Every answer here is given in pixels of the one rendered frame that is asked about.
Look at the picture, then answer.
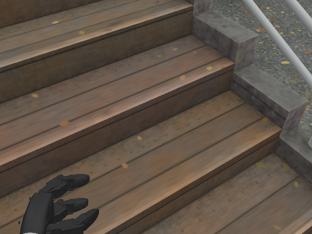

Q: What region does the robot left hand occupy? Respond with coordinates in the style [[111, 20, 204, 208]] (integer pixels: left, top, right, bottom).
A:
[[19, 174, 99, 234]]

